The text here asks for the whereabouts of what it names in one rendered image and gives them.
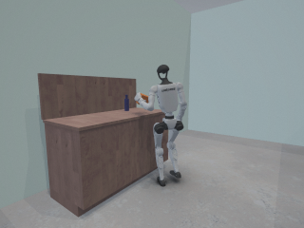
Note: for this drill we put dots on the humanoid robot torso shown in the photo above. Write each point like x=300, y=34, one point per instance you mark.
x=168, y=100

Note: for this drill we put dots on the robot left forearm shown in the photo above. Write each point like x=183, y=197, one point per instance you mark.
x=142, y=103

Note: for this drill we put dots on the robot left upper arm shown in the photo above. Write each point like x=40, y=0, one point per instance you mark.
x=151, y=97

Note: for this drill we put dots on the robot right forearm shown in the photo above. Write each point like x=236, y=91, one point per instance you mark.
x=182, y=111

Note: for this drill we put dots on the sponge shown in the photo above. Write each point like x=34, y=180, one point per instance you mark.
x=145, y=97

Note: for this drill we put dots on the left robot hand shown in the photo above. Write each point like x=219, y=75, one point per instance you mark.
x=138, y=95

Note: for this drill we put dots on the robot left thigh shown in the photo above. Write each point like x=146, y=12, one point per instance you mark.
x=158, y=128

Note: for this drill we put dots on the table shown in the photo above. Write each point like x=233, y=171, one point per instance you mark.
x=95, y=148

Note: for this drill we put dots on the robot right upper arm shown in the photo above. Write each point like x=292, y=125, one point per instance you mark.
x=181, y=94

